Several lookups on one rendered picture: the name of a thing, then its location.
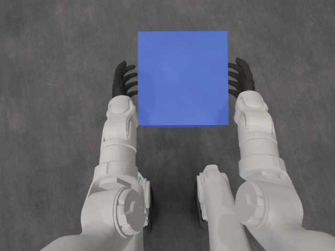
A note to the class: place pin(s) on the right robot shin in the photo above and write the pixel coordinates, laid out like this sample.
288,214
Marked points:
210,167

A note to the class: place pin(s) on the right robot upper arm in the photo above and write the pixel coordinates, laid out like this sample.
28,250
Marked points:
273,214

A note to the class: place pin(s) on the carton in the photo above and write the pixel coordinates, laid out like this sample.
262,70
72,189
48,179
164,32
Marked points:
183,79

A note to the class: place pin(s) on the robot left forearm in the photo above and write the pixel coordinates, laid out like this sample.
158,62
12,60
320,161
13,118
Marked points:
117,163

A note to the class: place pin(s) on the left robot upper arm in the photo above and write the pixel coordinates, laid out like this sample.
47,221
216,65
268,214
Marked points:
109,221

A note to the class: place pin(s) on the right robot hand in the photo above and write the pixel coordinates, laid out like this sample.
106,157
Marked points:
244,78

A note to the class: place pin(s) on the left robot foot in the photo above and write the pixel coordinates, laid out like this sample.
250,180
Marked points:
148,228

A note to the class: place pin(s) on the robot right forearm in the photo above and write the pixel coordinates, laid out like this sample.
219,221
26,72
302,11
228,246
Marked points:
260,158

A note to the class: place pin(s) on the left robot hand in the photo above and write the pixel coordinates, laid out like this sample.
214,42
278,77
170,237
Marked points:
119,87

